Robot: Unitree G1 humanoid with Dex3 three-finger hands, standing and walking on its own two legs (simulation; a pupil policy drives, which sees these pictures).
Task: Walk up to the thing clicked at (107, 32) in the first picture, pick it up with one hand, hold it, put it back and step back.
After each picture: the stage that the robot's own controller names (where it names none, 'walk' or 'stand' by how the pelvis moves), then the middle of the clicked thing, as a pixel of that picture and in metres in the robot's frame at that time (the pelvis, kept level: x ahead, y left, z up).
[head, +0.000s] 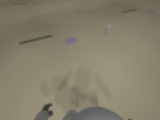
stand; (108, 30) +2.25 -0.42 -0.65
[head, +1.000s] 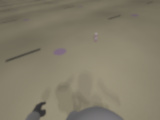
walk; (95, 37) +2.13 +0.02 -0.62
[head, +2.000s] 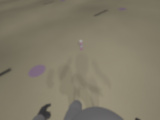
walk; (81, 45) +1.48 +0.34 -0.65
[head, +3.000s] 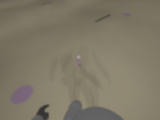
walk; (78, 61) +0.99 +0.27 -0.65
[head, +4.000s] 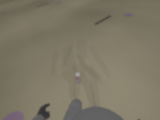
walk; (78, 78) +0.62 +0.23 -0.65
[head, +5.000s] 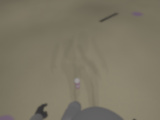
stand; (77, 83) +0.46 +0.17 -0.63
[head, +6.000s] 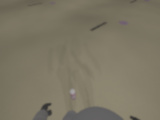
stand; (73, 94) +0.39 +0.19 -0.65
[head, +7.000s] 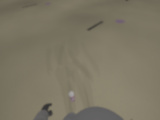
stand; (72, 96) +0.35 +0.21 -0.65
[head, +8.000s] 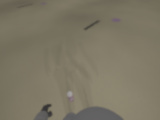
stand; (70, 96) +0.34 +0.23 -0.65
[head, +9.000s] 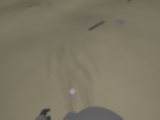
stand; (72, 94) +0.39 +0.20 -0.66
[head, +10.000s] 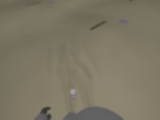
stand; (73, 94) +0.38 +0.19 -0.66
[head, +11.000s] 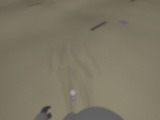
go down; (73, 95) +0.37 +0.19 -0.66
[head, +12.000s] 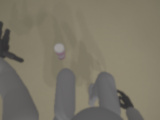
go down; (60, 52) +0.46 +0.23 -0.26
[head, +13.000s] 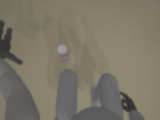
approach; (63, 54) +0.46 +0.23 -0.25
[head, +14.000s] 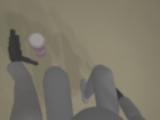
close in; (39, 47) +0.44 +0.27 -0.16
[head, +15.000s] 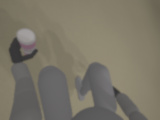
close; (28, 46) +0.45 +0.29 -0.16
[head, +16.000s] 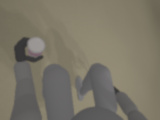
lift; (35, 51) +0.40 +0.27 -0.16
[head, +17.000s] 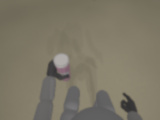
lift; (64, 70) +0.32 +0.18 +0.03
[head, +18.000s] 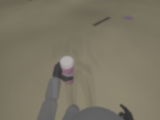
hold; (68, 72) +0.31 +0.15 +0.06
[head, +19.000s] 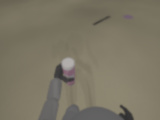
hold; (69, 73) +0.31 +0.15 +0.04
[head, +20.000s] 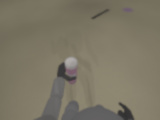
crouch; (71, 72) +0.33 +0.13 +0.02
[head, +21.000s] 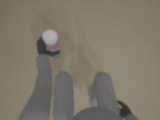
crouch; (53, 47) +0.47 +0.21 -0.05
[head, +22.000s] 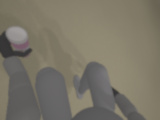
lower; (21, 45) +0.45 +0.29 -0.16
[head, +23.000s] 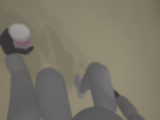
lower; (23, 43) +0.45 +0.30 -0.16
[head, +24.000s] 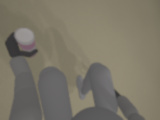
lower; (28, 46) +0.43 +0.29 -0.16
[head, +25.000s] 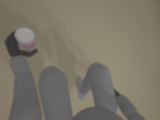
lower; (28, 45) +0.43 +0.29 -0.16
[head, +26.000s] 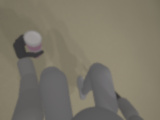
open; (34, 47) +0.43 +0.26 -0.16
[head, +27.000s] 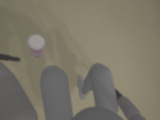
stand; (36, 48) +0.42 +0.26 -0.17
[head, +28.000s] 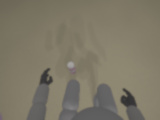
walk; (72, 68) +0.44 +0.20 -0.41
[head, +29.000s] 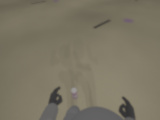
stand; (74, 93) +0.39 +0.17 -0.60
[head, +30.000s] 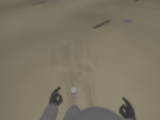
stand; (74, 93) +0.40 +0.17 -0.60
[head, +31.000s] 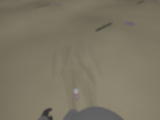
stand; (76, 94) +0.40 +0.17 -0.65
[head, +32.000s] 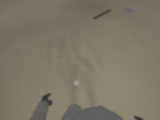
walk; (76, 85) +0.43 +0.14 -0.63
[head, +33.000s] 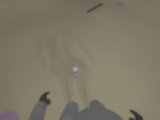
walk; (75, 72) +0.59 +0.16 -0.64
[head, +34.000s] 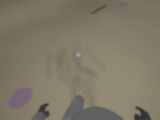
walk; (78, 59) +0.90 +0.28 -0.62
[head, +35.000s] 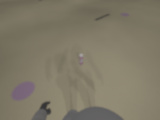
stand; (81, 59) +1.02 +0.18 -0.64
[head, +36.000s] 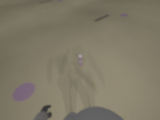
stand; (80, 60) +1.03 +0.21 -0.66
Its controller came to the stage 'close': yes
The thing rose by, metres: 0.68
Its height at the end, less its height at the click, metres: +0.00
